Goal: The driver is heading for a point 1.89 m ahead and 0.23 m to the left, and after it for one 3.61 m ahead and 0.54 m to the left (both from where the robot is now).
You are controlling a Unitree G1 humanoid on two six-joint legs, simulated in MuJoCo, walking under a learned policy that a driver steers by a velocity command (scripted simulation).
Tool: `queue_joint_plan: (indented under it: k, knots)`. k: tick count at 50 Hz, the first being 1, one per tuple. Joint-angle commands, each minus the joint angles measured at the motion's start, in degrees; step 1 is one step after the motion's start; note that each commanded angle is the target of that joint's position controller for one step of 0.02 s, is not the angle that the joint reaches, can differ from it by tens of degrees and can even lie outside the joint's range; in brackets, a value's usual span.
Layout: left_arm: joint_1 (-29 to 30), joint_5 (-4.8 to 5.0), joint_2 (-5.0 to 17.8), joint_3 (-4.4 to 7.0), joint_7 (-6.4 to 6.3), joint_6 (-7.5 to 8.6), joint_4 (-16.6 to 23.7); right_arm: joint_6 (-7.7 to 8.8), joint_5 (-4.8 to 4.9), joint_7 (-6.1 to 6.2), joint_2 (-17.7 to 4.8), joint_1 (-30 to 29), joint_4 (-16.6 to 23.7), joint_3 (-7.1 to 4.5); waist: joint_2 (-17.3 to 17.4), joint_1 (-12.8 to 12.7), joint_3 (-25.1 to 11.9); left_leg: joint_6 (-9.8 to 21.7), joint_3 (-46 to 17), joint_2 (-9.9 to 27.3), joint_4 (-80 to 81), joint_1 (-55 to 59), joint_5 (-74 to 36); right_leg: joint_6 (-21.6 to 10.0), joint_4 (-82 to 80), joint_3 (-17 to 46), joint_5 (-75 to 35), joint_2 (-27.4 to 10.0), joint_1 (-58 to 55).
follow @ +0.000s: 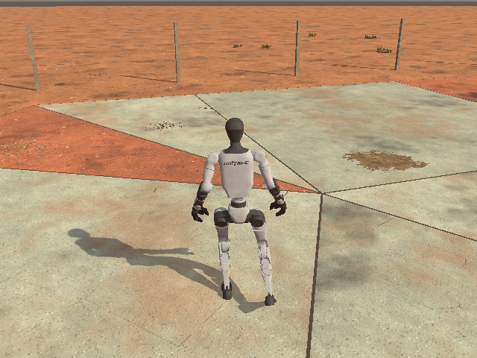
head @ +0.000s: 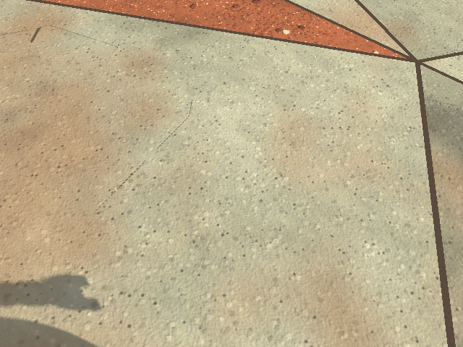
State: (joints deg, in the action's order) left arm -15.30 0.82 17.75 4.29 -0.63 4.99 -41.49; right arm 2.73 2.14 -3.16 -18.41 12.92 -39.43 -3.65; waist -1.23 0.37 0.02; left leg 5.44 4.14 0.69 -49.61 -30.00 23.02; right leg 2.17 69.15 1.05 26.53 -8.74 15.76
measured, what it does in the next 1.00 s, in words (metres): walks ahead: right foot, then left foot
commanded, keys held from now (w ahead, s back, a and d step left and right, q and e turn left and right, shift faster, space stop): w+q+shift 0.06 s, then w+shift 0.94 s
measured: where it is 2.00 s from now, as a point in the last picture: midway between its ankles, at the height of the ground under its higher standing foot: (135, 48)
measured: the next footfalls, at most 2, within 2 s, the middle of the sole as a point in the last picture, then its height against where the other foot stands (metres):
right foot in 0.40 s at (231, 308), level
left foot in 0.88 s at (133, 191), level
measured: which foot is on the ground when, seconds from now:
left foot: down 0.00-0.38, up 0.40-0.86, down 0.88-1.00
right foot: up 0.00-0.38, down 0.40-0.90, up 0.92-1.00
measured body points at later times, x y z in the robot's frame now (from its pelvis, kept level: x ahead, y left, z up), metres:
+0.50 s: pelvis +0.44 +0.04 +0.02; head +0.47 +0.06 +0.47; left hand +0.52 +0.34 -0.07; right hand +0.55 -0.20 -0.11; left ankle +0.21 +0.11 -0.57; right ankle +0.54 -0.02 -0.70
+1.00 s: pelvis +0.89 +0.21 +0.02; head +0.92 +0.22 +0.47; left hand +0.87 +0.48 -0.11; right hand +1.10 -0.01 -0.08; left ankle +0.95 +0.32 -0.70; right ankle +0.76 +0.03 -0.58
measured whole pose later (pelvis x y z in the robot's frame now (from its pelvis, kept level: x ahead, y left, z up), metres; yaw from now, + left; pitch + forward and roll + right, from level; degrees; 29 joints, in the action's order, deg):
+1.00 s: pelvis +0.89 +0.21 +0.02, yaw +14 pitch +1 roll +1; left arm -20.5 2.1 14.8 0.5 0.2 6.2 -48.0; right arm 5.9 -0.3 -2.0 -15.5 10.6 -42.2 -2.5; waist -1.3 0.3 2.3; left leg 4.1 3.1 -3.8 -31.8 -23.6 9.1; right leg -4.4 74.1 4.8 19.9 -1.5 16.6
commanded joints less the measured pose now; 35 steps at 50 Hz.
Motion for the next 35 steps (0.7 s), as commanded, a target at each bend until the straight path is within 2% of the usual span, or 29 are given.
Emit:
queue_joint_plan:
  k: [1,2,3,4,6,8,10,11,13,15,16,17,18,19,20,21,22,23,24,25,26,27,29,30,32,34,35]
  knots:
    - [12.0,1.09,4.4,-0.69,-0.14,6.08,12.0,2.25,-1.01,0.23,-11.2,16.5,0.4,-2.67,4.0,6.1,-5.3,13.8,-47.8,16.7,36.0,38.7,16.2,-4.2,14.9,5.0,-5.9,4.3,44.4]
    - [10.5,-0.72,4.1,-0.61,-0.24,5.82,10.9,1.99,-1.35,0.43,-8.5,11.7,1.3,-1.78,2.0,3.0,-2.9,12.1,-40.1,13.6,34.2,29.8,10.4,-4.2,9.0,5.5,-9.9,2.2,37.9]
    - [7.9,-0.87,3.9,-0.32,0.34,5.09,10.4,1.81,-1.96,0.77,-6.8,8.4,2.7,-1.06,4.8,0.1,-1.4,12.0,-36.2,11.0,34.7,23.5,9.1,-3.8,6.0,6.1,-12.4,1.5,33.5]
    - [6.5,-0.84,4.4,-0.06,0.79,4.19,9.6,1.71,-1.88,1.33,-5.4,6.5,3.1,-0.67,5.2,-1.1,0.1,11.8,-32.1,9.6,36.1,20.9,6.4,-3.0,2.1,5.4,-14.2,1.0,31.6]
    - [9.5,-1.58,4.1,-0.29,1.17,2.91,9.7,2.00,-1.65,2.60,-4.0,6.9,2.2,-0.10,3.2,-0.7,3.0,10.6,-24.3,6.9,38.6,17.3,-5.1,-1.2,-6.7,2.3,-20.9,1.9,29.9]
    - [15.9,-1.93,1.3,-1.57,1.75,3.08,11.1,2.19,-1.52,3.73,-2.7,9.2,-0.1,0.42,3.2,1.2,5.0,8.6,-17.0,3.5,38.8,14.9,-16.5,0.2,-20.0,-0.5,-31.0,4.2,25.7]
    - [21.3,-1.06,-1.3,-2.68,2.74,3.63,11.9,2.28,-1.03,4.44,-2.8,12.7,-2.3,0.50,4.8,3.9,5.5,7.6,-14.4,3.1,41.8,13.9,-18.5,0.3,-30.7,-3.4,-38.7,7.1,19.0]
    - [23.5,-0.45,-1.3,-2.64,3.09,3.82,12.5,2.45,-0.74,4.44,-3.4,14.3,-3.2,0.40,5.0,5.0,6.1,7.6,-14.8,4.1,43.2,15.1,-18.5,0.0,-34.5,-3.5,-40.7,8.0,17.2]
    - [26.2,0.41,0.1,-2.03,3.60,4.00,13.7,2.60,-0.09,4.37,-3.9,16.1,-4.9,0.22,5.9,5.6,7.4,7.0,-15.6,6.5,43.4,21.7,-20.6,-1.5,-41.0,-2.3,-41.6,8.4,17.7]
    - [26.1,0.81,1.9,-1.25,4.03,4.16,14.1,2.13,-0.44,4.66,-4.2,16.7,-6.5,-0.06,7.0,4.5,7.2,5.6,-15.2,8.7,40.8,29.8,-31.0,-3.3,-44.2,-2.0,-39.8,9.0,18.2]
    - [24.0,0.93,3.1,-0.66,4.00,4.13,13.8,1.81,-1.03,4.81,-5.1,16.5,-6.8,-0.40,8.2,3.0,5.1,4.9,-15.0,9.1,37.7,33.4,-42.3,-4.1,-43.9,-2.9,-37.1,10.4,15.8]
    - [20.5,1.24,4.7,0.12,3.61,3.82,13.3,1.39,-2.03,4.84,-6.5,16.1,-7.0,-0.88,9.9,0.8,1.6,4.2,-14.8,9.5,32.6,36.5,-56.2,-5.1,-41.9,-4.2,-32.8,12.1,11.8]
    - [13.4,2.01,7.2,1.27,2.88,3.20,12.2,0.84,-3.56,4.60,-7.9,15.1,-7.0,-1.29,11.6,-3.5,-3.5,3.9,-14.6,9.6,23.7,38.4,-70.2,-6.6,-39.1,-5.4,-27.8,13.5,4.8]
    - [1.3,2.40,8.5,1.90,1.84,2.17,9.8,0.30,-4.35,4.31,-8.8,11.0,-6.2,-1.45,12.3,-10.7,-9.0,2.6,-12.9,8.7,9.6,33.5,-76.3,-8.2,-38.2,-5.4,-26.3,11.7,-8.3]
    - [-14.1,1.28,9.9,1.81,0.74,0.94,6.3,0.33,-5.12,4.28,-5.3,8.4,-4.2,-0.33,7.2,-15.6,-18.5,2.2,-13.6,6.4,-10.8,16.7,-60.0,-9.8,-29.8,5.7,-15.5,1.9,-31.7]
    - [-15.2,-0.52,13.1,2.35,2.03,1.83,3.8,1.71,-1.74,2.88,6.2,23.2,-4.0,2.56,-24.3,-4.4,-28.1,-1.2,-16.3,-6.8,-34.1,-5.4,2.4,-22.6,-43.0,43.9,12.7,-12.1,-49.6]
    - [-15.0,-0.55,5.0,1.05,2.06,2.22,3.8,2.64,0.68,2.72,-1.1,16.7,-4.9,1.98,-18.9,-9.1,-23.0,0.2,-15.9,-4.0,-35.9,-11.5,1.8,-19.7,-53.1,51.4,21.1,-10.1,-46.6]
    - [-10.8,-0.79,2.9,0.60,1.56,2.05,3.3,3.34,1.57,2.45,-4.4,6.5,-2.1,1.11,-10.6,-9.4,-11.8,1.3,-14.5,-1.1,-35.3,-14.2,-1.2,-17.6,-53.3,40.4,13.6,-8.9,-37.4]
    - [-8.9,-1.27,3.6,0.70,1.88,2.01,2.7,4.06,0.56,2.36,-3.2,0.5,-0.3,1.76,1.4,-7.9,-6.6,1.9,-13.5,0.5,-31.8,-11.8,-3.2,-16.4,-54.6,34.2,3.8,-6.7,-27.2]
    - [-6.8,-1.89,2.9,0.38,2.43,2.34,2.2,4.42,-0.35,2.14,-1.7,-2.1,0.4,1.75,4.5,-5.0,-2.0,1.9,-13.0,1.9,-27.8,-10.7,-4.8,-16.3,-55.8,28.9,-2.1,-4.1,-19.2]
    - [-4.8,-2.62,1.1,-0.34,2.63,2.73,1.8,4.12,-0.22,1.84,-0.8,-0.2,0.3,1.78,2.3,-1.5,-1.1,1.8,-13.6,4.0,-25.4,-8.2,-6.5,-16.3,-57.1,25.5,-4.0,-2.5,-14.3]
    - [-3.5,-2.00,-0.2,-0.74,2.98,2.82,1.5,3.50,-0.13,1.88,-0.1,1.0,-0.3,1.89,0.5,0.0,0.1,1.3,-12.9,5.0,-23.3,-7.6,-6.7,-16.5,-58.6,22.8,-5.8,-1.6,-11.6]
    - [-3.4,-0.25,-0.1,-0.98,3.09,3.02,0.5,2.54,-0.64,2.14,1.0,1.1,-0.3,2.35,0.0,1.9,3.4,-0.1,-11.5,7.2,-19.1,-9.3,-7.1,-16.7,-61.1,19.5,-7.5,-1.4,-6.2]
    - [-4.0,0.09,1.2,-0.79,2.85,3.17,0.0,2.41,-1.20,2.22,1.5,-1.4,0.6,2.77,0.3,1.6,5.7,-1.1,-10.6,8.1,-16.6,-11.9,-9.6,-16.9,-62.5,17.7,-9.8,-1.5,-4.3]
    - [-5.8,-0.24,3.2,-0.42,2.08,3.34,-0.7,2.93,-2.17,2.26,1.0,-7.4,2.8,3.17,1.0,0.0,8.3,-2.9,-8.6,8.3,-8.3,-14.4,-18.7,-16.4,-64.5,12.8,-16.2,-0.1,-2.4]
    - [-8.5,0.07,3.1,-0.66,1.47,3.50,-1.6,3.82,-2.52,1.60,1.5,-13.8,4.5,3.54,1.4,-2.4,8.9,-3.6,-5.3,6.6,2.4,-9.0,-30.3,-14.4,-65.6,6.2,-23.1,2.9,0.3]
    - [-10.9,0.54,3.3,-0.72,1.27,3.60,-2.4,4.29,-2.39,1.12,2.1,-16.7,5.3,3.79,1.9,-3.7,8.8,-3.6,-3.9,5.3,7.3,-4.5,-35.4,-13.9,-67.2,4.7,-24.0,3.0,1.3]
Velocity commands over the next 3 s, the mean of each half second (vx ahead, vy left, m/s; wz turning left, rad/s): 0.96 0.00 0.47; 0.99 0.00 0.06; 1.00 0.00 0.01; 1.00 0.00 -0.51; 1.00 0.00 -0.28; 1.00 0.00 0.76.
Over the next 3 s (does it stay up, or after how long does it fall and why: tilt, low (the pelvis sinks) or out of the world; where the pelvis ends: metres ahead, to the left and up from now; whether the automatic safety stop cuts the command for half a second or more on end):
stays up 2.73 0.29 0.03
